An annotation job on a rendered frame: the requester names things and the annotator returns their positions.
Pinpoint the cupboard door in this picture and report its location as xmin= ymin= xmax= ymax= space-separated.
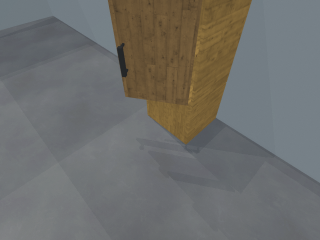
xmin=108 ymin=0 xmax=203 ymax=106

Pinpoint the handle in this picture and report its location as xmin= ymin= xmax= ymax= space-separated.
xmin=117 ymin=43 xmax=128 ymax=77

